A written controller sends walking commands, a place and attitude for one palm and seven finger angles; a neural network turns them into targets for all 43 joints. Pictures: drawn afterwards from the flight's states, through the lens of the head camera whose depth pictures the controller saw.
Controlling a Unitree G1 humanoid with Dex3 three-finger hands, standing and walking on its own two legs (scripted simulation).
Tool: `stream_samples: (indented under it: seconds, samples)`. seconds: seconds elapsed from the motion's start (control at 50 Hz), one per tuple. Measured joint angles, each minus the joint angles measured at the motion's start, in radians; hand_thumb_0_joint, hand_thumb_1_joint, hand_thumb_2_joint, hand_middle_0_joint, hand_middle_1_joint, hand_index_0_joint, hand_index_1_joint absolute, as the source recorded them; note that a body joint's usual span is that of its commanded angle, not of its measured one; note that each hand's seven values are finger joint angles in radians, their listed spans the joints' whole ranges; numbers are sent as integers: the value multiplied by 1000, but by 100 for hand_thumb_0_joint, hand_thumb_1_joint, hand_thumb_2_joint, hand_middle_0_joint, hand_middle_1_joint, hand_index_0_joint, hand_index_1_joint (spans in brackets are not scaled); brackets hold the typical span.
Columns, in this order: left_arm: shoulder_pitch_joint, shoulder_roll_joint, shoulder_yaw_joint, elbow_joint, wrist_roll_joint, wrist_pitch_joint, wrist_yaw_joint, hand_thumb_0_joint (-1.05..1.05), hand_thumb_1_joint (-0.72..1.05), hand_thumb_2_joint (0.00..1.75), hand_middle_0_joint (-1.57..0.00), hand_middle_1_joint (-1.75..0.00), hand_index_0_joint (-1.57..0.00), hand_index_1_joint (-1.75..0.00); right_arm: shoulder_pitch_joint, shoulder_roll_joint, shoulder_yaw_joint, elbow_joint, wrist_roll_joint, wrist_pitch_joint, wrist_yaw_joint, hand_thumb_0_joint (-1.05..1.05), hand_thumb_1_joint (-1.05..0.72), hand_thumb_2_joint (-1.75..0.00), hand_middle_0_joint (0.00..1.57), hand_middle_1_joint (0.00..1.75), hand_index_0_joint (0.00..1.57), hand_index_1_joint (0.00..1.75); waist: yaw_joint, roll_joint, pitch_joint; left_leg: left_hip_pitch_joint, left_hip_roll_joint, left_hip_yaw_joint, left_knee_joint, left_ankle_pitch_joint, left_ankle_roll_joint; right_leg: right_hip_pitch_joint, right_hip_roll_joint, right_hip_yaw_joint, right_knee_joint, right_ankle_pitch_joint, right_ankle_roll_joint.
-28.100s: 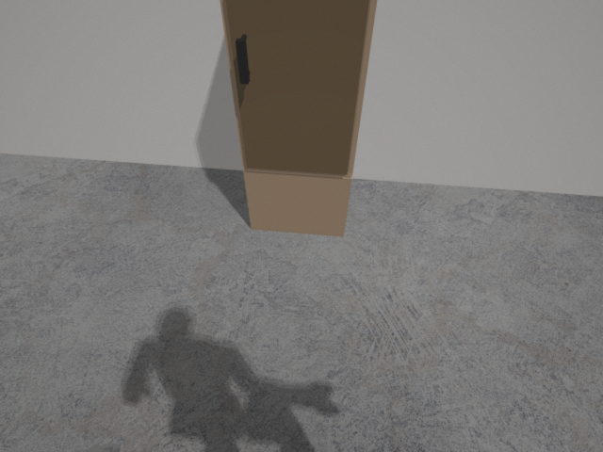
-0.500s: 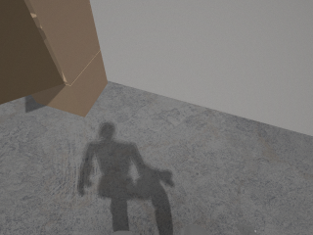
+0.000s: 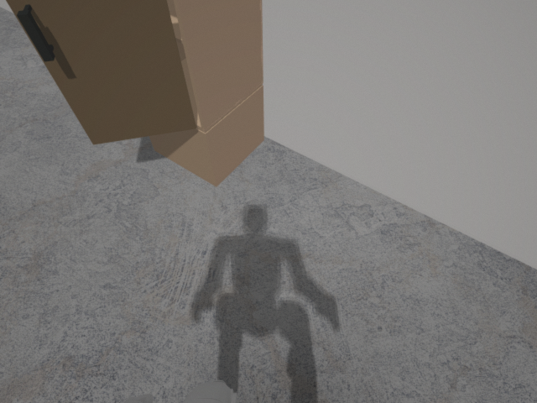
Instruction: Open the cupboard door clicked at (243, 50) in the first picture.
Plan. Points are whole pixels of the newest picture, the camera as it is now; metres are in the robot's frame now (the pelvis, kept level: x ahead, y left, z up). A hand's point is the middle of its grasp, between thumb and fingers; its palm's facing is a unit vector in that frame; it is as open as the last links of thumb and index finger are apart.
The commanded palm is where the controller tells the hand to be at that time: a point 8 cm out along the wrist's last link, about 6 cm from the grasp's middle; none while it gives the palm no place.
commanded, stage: turn to face it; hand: left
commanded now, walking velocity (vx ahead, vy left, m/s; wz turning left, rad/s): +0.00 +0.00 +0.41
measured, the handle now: (38, 33) +0.94 +0.65 +0.03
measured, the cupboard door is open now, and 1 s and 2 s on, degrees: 48 48 48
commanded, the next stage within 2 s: take the last steps up to it in 0.46 s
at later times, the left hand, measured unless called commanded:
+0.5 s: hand out of the picture +0.04 +0.21 -0.16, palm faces +0.19 -0.94 -0.27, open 7.4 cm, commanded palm none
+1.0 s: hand out of the picture -0.07 +0.24 -0.18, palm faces +0.36 -0.91 -0.21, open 7.4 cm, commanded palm none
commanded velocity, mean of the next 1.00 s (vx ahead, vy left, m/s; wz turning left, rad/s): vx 0.14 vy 0.06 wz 0.21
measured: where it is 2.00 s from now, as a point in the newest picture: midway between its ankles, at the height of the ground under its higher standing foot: (219, 346)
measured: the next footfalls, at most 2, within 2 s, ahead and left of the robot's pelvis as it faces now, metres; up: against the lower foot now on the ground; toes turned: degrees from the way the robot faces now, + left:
left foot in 0.08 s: +0.05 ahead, +0.13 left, +0.00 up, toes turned +8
right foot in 0.48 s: +0.05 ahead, -0.12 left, +0.00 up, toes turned +5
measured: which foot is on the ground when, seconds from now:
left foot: up 0.00-0.06, down 0.08-0.48, up 0.50-0.86, down 0.88-1.00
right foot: down 0.00-0.08, up 0.10-0.46, down 0.48-0.88, up 0.90-1.00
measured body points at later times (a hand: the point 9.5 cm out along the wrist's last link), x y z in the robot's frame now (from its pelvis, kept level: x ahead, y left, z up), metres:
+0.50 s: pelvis +0.00 -0.01 -0.01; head +0.03 -0.01 +0.44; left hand +0.03 +0.26 -0.14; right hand +0.11 -0.23 -0.16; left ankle +0.01 +0.12 -0.73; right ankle +0.01 -0.12 -0.74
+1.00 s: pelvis +0.02 +0.06 +0.00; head +0.04 +0.08 +0.45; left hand -0.09 +0.29 -0.16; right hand +0.16 -0.15 -0.14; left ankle -0.01 +0.14 -0.74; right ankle +0.02 -0.08 -0.68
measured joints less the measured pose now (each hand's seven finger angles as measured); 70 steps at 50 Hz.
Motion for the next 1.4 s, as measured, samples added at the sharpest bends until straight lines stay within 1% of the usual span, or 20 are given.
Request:
stream_samples:
  seconds: [0.08, 0.1, 0.16, 0.24, 0.34, 0.42, 0.46, 0.48, 0.56, 0.6, 0.66, 0.78, 0.88, 0.92, 0.96, 1.04, 1.14, 1.26, 1.34, 1.4]
  samples:
    - [32, 29, 16, 17, -4, 2, -6, 1, 91, 90, -21, -30, -21, -30, -21, 5, 13, -17, 0, -22, -2, 1, -91, -90, 19, 30, 20, 30, 18, -22, -6, 112, -6, 25, -255, 120, 26, -27, -29, -41, 86, -50, 24]
    - [38, 39, 21, 23, -9, 9, -8, 1, 91, 90, -21, -30, -21, -30, -23, 5, 13, -25, -4, -34, -3, 1, -91, -90, 20, 30, 20, 30, 15, -24, -11, 108, -8, 23, -277, 205, 62, -54, -35, -33, 148, -74, 35]
    - [28, 73, 32, 55, -9, 47, 1, 1, 91, 90, -21, -29, -21, -30, -33, 23, 24, -36, -9, -53, -16, 1, -91, -90, 20, 30, 20, 30, 30, -47, -5, 92, -22, 18, -228, 146, 96, -162, -7, 92, 393, -213, 49]
    - [8, 84, 40, 79, -8, 59, -4, 1, 91, 90, -20, -29, -20, -30, -23, 36, 37, -35, -13, -59, -37, 1, -91, -90, 20, 30, 20, 30, 35, -29, -17, 121, -23, -6, -309, 174, 88, -250, 30, 165, 527, -148, 55]
    - [-2, 72, 34, 72, -9, 48, -8, 1, 91, 90, -20, -29, -20, -30, -2, 47, 46, -14, -13, -60, -40, 1, -90, -90, 20, 30, 20, 30, 34, 4, -32, 146, -20, -33, -385, 221, 87, -239, 52, 179, 423, -108, 56]
    - [-12, 51, 25, 67, -12, 39, -9, 1, 91, 90, -20, -29, -20, -30, 19, 54, 43, 5, -15, -51, -37, 1, -90, -90, 20, 30, 20, 30, 20, 27, -40, 139, -20, -57, -380, 225, 72, -160, 78, 169, 241, -95, 48]
    - [-12, 40, 20, 63, -14, 26, -8, 1, 91, 90, -20, -29, -20, -30, 32, 55, 40, 16, -12, -46, -37, 1, -90, -90, 20, 30, 20, 30, 16, 32, -47, 125, -26, -66, -353, 214, 61, -93, 89, 157, 101, -18, 43]
    - [-6, 39, 17, 60, -12, 16, -8, 1, 91, 90, -20, -29, -20, -30, 41, 56, 38, 20, -8, -43, -35, 1, -90, -90, 20, 30, 20, 30, 17, 24, -55, 110, -36, -66, -328, 203, 54, -58, 84, 158, 22, 23, 30]
    - [-2, -8, 0, 73, -5, -1, -1, 1, 91, 90, -20, -29, -20, -30, 51, 34, 20, 50, -3, -18, -30, 1, -90, -90, 20, 30, 20, 30, 7, 59, -46, 24, -44, -80, -42, -4, 42, -35, 83, 118, 26, 5, -17]
    - [7, -23, -5, 76, -5, -5, 0, 1, 91, 90, -20, -29, -20, -30, 53, 28, 14, 66, -3, -10, -27, 1, -91, -90, 20, 30, 20, 30, 7, 56, -42, -10, -41, -70, 98, -2, 33, -13, 76, 104, -1, 15, -18]
    - [24, -28, 3, 87, -2, -11, 5, 1, 92, 90, -21, -29, -21, -30, 63, 28, 9, 80, -5, -12, -22, 1, -91, -90, 20, 30, 20, 30, 8, 40, -44, -18, -23, -51, 148, 23, 21, 16, 65, 82, -44, 34, -15]
    - [68, -5, 19, 119, 6, -33, -10, 1, 92, 90, -21, -30, -21, -30, 70, 32, 9, 89, -9, -19, -4, 1, -91, -90, 20, 30, 20, 30, 37, 1, -50, 38, 8, -6, -31, 15, 20, 49, 27, 41, -89, 43, 6]
    - [128, 25, 35, 162, 4, -21, -20, 1, 91, 90, -21, -30, -21, -30, 56, 32, 20, 62, -9, -54, 0, 1, -91, -90, 19, 30, 20, 30, 60, -26, -61, 146, 4, 32, -314, 75, 40, 37, -18, 28, -26, -5, 46]
    - [141, 36, 40, 181, 0, 2, -25, 1, 91, 90, -21, -29, -21, -30, 54, 35, 21, 43, -14, -81, -11, 1, -91, -90, 20, 30, 20, 30, 54, -28, -61, 143, -7, 39, -318, 177, 73, -24, -24, 62, 124, -113, 29]
    - [137, 44, 40, 201, 2, 23, -24, 1, 91, 90, -20, -29, -20, -30, 64, 46, 29, 34, -18, -99, -25, 1, -91, -90, 20, 30, 20, 30, 52, -31, -62, 157, -15, 54, -307, 156, 94, -121, -2, 118, 344, -163, 6]
    - [97, 45, 34, 204, 3, 17, -32, 1, 91, 90, -20, -29, -20, -30, 118, 74, 48, 50, -16, -121, -44, 1, -91, -90, 20, 30, 20, 30, 43, -23, -67, 244, -39, 64, -427, 176, 103, -271, 21, 143, 551, -43, -9]
    - [31, 24, 23, 167, 0, 1, -34, 1, 91, 90, -20, -29, -20, -30, 196, 106, 64, 110, -10, -131, -45, 1, -91, -90, 20, 30, 20, 30, 35, -5, -71, 347, -65, 65, -557, 203, 115, -350, 24, 139, 480, 65, 0]
    - [-50, -11, 15, 131, -3, 0, -37, 1, 91, 90, -20, -29, -20, -30, 268, 123, 66, 171, -15, -129, -45, 1, -90, -90, 20, 30, 20, 30, 2, 13, -60, 427, -79, 75, -590, 156, 105, -321, 28, 127, 251, 98, -6]
    - [-88, -26, 12, 105, -2, -15, -41, 1, 91, 90, -20, -29, -20, -30, 308, 120, 64, 203, -18, -129, -47, 1, -90, -90, 20, 30, 20, 30, -21, 29, -49, 444, -61, 81, -512, 63, 81, -225, 59, 107, 99, 95, -29]
    - [-107, -40, 13, 90, -4, -59, -36, 1, 91, 90, -20, -29, -20, -30, 305, 113, 58, 226, -4, -114, -42, 1, -90, -90, 20, 30, 20, 30, -20, 50, -24, 308, -22, 39, -139, -27, 83, -181, 83, 82, 105, 65, -66]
